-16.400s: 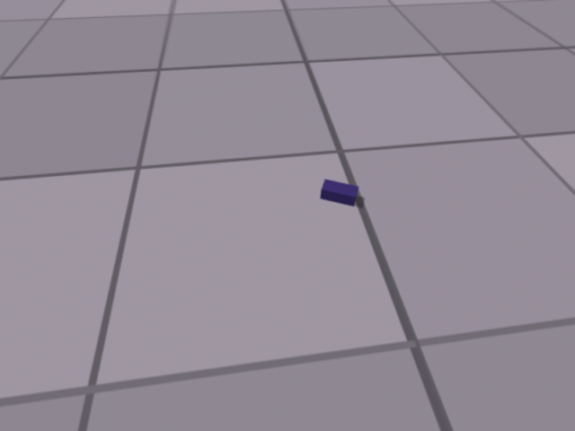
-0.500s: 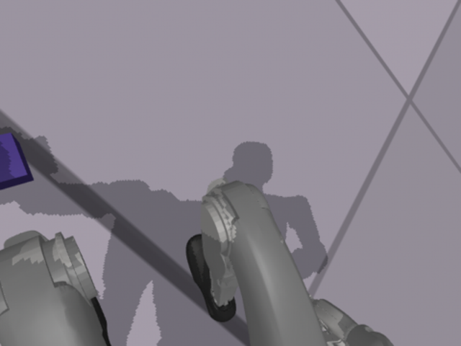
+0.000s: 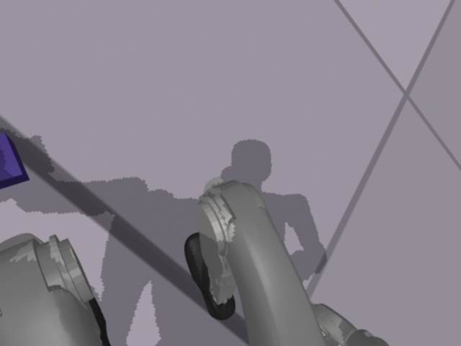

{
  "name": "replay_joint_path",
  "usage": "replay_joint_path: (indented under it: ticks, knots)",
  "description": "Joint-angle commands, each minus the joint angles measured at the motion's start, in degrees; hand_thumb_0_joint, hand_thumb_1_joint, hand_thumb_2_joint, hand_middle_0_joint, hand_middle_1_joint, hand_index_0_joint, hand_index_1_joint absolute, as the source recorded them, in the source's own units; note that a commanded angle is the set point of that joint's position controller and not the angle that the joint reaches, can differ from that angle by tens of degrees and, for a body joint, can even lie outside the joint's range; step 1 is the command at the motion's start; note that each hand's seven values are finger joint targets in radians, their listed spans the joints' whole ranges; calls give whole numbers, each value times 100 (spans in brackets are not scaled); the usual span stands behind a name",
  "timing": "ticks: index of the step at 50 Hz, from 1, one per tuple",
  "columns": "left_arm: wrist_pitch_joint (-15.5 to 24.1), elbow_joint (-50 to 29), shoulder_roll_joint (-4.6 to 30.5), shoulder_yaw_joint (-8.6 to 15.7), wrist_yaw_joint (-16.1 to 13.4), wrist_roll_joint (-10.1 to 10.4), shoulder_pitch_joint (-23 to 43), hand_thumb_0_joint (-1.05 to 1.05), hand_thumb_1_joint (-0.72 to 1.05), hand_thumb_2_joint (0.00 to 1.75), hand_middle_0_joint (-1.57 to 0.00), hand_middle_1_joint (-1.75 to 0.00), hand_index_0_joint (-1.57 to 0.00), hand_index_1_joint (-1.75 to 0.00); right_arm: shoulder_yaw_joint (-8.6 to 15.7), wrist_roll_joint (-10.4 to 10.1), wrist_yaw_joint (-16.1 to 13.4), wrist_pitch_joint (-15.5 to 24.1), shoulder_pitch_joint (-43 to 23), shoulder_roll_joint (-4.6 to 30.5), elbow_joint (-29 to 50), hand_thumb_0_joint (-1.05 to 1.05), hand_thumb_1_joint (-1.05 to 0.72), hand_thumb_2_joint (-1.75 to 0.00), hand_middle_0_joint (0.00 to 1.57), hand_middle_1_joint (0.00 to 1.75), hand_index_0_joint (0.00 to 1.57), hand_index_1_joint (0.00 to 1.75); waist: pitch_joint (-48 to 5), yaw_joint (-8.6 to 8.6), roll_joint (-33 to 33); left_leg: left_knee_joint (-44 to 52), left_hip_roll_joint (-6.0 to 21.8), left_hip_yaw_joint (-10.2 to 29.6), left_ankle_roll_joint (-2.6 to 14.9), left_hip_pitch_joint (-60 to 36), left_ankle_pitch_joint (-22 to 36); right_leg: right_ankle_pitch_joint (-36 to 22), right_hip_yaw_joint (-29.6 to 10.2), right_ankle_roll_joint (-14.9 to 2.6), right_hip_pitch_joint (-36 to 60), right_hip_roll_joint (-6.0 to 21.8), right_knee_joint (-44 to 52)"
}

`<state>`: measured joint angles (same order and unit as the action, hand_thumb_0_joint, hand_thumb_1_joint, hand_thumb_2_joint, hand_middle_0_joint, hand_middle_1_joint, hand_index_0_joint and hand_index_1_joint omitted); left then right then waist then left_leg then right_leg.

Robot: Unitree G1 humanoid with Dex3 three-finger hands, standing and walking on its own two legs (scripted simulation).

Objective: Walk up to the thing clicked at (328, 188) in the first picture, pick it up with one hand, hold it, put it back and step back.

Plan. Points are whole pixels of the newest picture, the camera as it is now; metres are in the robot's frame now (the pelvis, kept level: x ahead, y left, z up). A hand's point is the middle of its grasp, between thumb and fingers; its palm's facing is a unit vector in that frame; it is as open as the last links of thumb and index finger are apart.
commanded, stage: close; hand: left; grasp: from above
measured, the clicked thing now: out of the picture +0.43 +0.31 -0.27
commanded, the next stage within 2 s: settle in 0.06 s
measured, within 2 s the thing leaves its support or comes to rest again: leaves its support in 0.46 s
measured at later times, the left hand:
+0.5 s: hand out of the picture +0.42 +0.32 -0.23, palm faces -0.40 -0.15 -0.90, open 10.7 cm
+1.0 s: hand out of the picture +0.41 +0.32 -0.13, palm faces -0.44 -0.10 -0.89, open 10.6 cm
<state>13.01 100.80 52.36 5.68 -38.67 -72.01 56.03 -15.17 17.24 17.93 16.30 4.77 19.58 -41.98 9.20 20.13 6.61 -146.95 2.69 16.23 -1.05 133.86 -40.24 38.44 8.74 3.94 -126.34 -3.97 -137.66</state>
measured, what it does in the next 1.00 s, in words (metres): stands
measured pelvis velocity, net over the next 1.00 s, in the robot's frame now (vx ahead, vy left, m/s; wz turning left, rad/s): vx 0.00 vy -0.01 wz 0.10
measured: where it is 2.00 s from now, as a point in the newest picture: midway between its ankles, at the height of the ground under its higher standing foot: (160, 319)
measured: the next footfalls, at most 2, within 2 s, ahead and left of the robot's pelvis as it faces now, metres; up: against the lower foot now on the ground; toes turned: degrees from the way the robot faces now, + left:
none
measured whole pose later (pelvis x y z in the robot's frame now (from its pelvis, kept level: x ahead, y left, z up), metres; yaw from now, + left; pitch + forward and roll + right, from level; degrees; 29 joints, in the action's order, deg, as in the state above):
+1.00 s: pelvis +0.00 -0.01 +0.03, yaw +6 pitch +31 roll -8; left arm 9.8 80.6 39.3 2.5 -21.4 -69.1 51.5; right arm -4.0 8.3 13.3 7.2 7.7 17.8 -42.3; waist -2.3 12.6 -0.6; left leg -138.9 2.1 10.1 -1.1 133.1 -37.4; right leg 38.3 4.4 2.4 -127.5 -1.6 -134.4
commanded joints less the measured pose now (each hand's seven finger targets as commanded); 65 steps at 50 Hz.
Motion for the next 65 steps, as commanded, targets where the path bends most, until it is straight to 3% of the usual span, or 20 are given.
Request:
replay_joint_path:
  ticks: [1,8,14,17,18,21,24,25,29,33,34,35,37,39,42,44,47,58,62,65]
  knots:
    - [53,-446,1008,-30,-179,11,1186,0,37,74,-74,-72,-75,-71,501,-10,-97,11,940,1799,-2,0,-89,-90,20,30,20,30,-3401,304,-2353,1506,50,-709,137,-2488,872,-1240,723,-445,1776,-216,1276]
    - [63,-405,1023,-108,-167,27,1130,0,46,78,-83,-70,-83,-71,458,1,-117,9,863,1788,45,0,-89,-90,20,30,20,30,-3250,302,-2439,1481,37,-738,134,-2466,741,-1152,720,-439,1694,-188,1284]
    - [-13,-586,1170,46,-111,60,1181,0,35,85,-80,-75,-80,-76,478,-17,-122,-21,929,1758,14,0,-92,-91,20,30,20,30,-3510,228,-2523,1488,41,-750,131,-2553,897,-1300,688,-447,1828,-201,1260]
    - [-44,-886,1334,343,-128,81,1061,0,38,85,-83,-75,-83,-76,603,-41,-160,-81,1040,1776,-33,0,-92,-91,20,30,20,30,-3846,51,-2769,1575,34,-780,112,-2668,992,-1333,634,-485,1961,-204,1284]
    - [-75,-835,1245,265,-83,59,1072,0,39,86,-84,-75,-84,-76,598,-29,-134,-86,1048,1716,-11,0,-92,-91,20,30,20,30,-3761,118,-2762,1513,36,-805,126,-2609,995,-1351,607,-480,1920,-209,1243]
    - [-73,-1745,1181,359,-18,79,1239,0,40,85,-84,-75,-83,-76,826,-89,-108,-94,1021,1767,-18,0,-92,-91,20,30,20,30,-4329,-52,-3247,1608,10,-802,57,-3026,1280,-1546,665,-536,1798,-159,1117]
    - [-157,-1763,1076,409,100,10,1087,0,39,80,-82,-73,-82,-73,946,-133,-46,-124,1183,1689,-94,0,-91,-91,20,30,20,30,-4158,-11,-3062,1540,-4,-856,88,-2846,1224,-1521,636,-524,1634,-152,1128]
    - [-173,-2065,1131,520,124,54,1015,0,40,81,-82,-74,-83,-74,1038,-199,-55,-166,1222,1671,-116,0,-91,-91,20,30,20,30,-4433,-143,-3227,1637,-9,-881,77,-3006,1289,-1554,586,-547,1730,-151,1174]
    - [-278,-2648,155,-43,405,261,1073,0,41,79,-82,-74,-82,-74,1262,-444,-41,-245,1115,1525,-18,0,-91,-91,20,30,20,30,-4704,-251,-3330,1879,-55,-921,59,-3069,1226,-1461,537,-604,1437,-89,1236]
    - [-485,-2491,474,253,631,210,816,0,43,77,-84,-73,-85,-72,1492,-611,-123,-453,1437,1570,-220,0,-91,-90,20,30,20,30,-4740,-430,-3016,1929,-72,-1019,122,-2936,1225,-1451,394,-592,1425,-70,1352]
    - [-506,-2538,-241,-266,789,260,987,0,44,79,-85,-73,-86,-72,1437,-661,-93,-470,1322,1395,-92,0,-91,-91,20,30,20,30,-4549,-355,-2894,1972,-110,-1071,142,-2803,1148,-1365,355,-601,1350,-61,1414]
    - [-517,-2626,23,-65,838,275,1073,0,43,79,-84,-74,-85,-73,1491,-672,-142,-515,1345,1447,-161,0,-91,-90,20,30,20,30,-4621,-362,-2703,1990,-100,-1062,180,-2793,1077,-1317,357,-578,1384,-56,1501]
    - [-530,-2559,-148,-256,1013,358,1174,0,42,79,-86,-72,-85,-72,1465,-789,-207,-590,1290,1347,-79,0,-92,-91,20,30,20,30,-4512,-428,-2462,2040,-131,-1068,222,-2600,806,-1003,237,-597,1341,-54,1590]
    - [-477,-2572,280,12,1116,317,1148,0,43,81,-86,-73,-86,-74,1532,-824,-297,-671,1333,1386,-71,0,-92,-91,20,30,20,30,-4524,-478,-2293,2024,-148,-1088,239,-2452,705,-757,109,-607,1493,-54,1663]
    - [-438,-2591,101,-50,1335,292,1150,0,44,81,-86,-74,-86,-74,1563,-847,-382,-755,1390,1294,-47,0,-91,-91,20,30,20,30,-4433,-460,-2034,2075,-188,-1167,262,-2457,733,-749,77,-588,1528,-18,1769]
    - [-364,-2702,-277,-367,1475,366,1374,0,39,82,-84,-74,-83,-75,1538,-889,-437,-790,1328,1183,26,0,-92,-91,20,30,20,30,-4448,-437,-2007,2114,-193,-1181,253,-2541,691,-672,23,-611,1487,-12,1832]
    - [-286,-2927,197,-117,1492,341,1350,0,41,80,-84,-75,-84,-75,1572,-920,-567,-873,1341,1199,54,0,-92,-91,20,30,20,30,-4714,-627,-2010,2173,-224,-1237,244,-2629,711,-581,-37,-615,1664,10,1919]
    - [-272,-3232,33,-166,1630,289,1467,0,53,84,-96,-77,-96,-77,1674,-986,-855,-1108,1516,1091,47,0,-94,-92,20,30,20,30,-5129,-680,-2148,2404,-228,-1359,245,-3043,981,-1002,-57,-601,1828,89,2056]
    - [-369,-3462,167,-14,1717,355,1326,0,49,80,-93,-72,-93,-72,1736,-1039,-913,-1179,1599,1088,54,0,-93,-91,20,30,20,30,-5392,-839,-2169,2577,-247,-1410,249,-3262,1080,-1125,-60,-603,2025,128,2137]
    - [-470,-3549,-55,-185,1918,505,1237,0,52,85,-94,-69,-93,-70,1799,-1114,-941,-1247,1619,1024,87,0,-92,-91,20,30,20,30,-5453,-843,-2066,2713,-247,-1447,274,-3331,1063,-1130,-124,-598,2156,120,2314]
